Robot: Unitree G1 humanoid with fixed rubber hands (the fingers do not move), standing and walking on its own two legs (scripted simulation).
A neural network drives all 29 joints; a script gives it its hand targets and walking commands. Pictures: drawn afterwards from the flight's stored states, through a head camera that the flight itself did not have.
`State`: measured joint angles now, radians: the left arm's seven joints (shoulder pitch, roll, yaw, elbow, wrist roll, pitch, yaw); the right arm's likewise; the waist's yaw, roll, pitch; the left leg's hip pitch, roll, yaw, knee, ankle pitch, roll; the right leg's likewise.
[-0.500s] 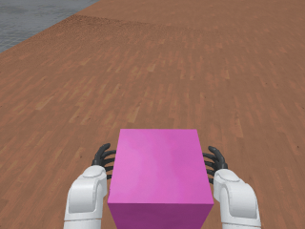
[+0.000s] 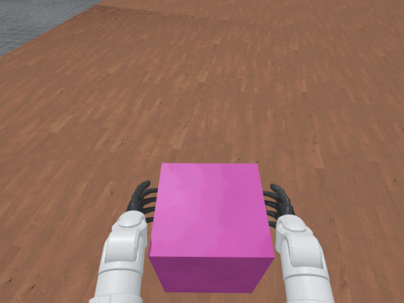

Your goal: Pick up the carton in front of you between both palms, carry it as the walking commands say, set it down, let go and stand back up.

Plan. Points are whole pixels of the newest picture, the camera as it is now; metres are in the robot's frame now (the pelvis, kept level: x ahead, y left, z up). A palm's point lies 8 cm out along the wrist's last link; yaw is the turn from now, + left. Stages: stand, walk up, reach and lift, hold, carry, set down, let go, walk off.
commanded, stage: carry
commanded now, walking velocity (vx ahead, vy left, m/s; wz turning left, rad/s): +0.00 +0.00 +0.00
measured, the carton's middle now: (208, 231) +0.31 +0.00 -0.05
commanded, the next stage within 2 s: hold in 0.58 s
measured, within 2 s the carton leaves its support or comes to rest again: neither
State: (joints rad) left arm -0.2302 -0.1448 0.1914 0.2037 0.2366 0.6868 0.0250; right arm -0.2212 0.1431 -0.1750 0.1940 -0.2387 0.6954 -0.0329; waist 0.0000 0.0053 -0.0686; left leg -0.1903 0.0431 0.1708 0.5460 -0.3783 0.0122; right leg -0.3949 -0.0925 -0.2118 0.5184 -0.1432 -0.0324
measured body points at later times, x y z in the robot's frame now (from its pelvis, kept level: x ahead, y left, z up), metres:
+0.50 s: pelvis +0.00 +0.01 +0.00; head -0.02 +0.01 +0.45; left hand +0.30 +0.16 +0.03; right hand +0.30 -0.14 +0.03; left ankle -0.05 +0.10 -0.73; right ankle +0.08 -0.11 -0.73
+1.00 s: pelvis -0.02 -0.02 +0.01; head -0.04 -0.04 +0.46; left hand +0.24 +0.19 +0.04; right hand +0.30 -0.11 +0.03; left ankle -0.05 +0.10 -0.73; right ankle +0.08 -0.13 -0.73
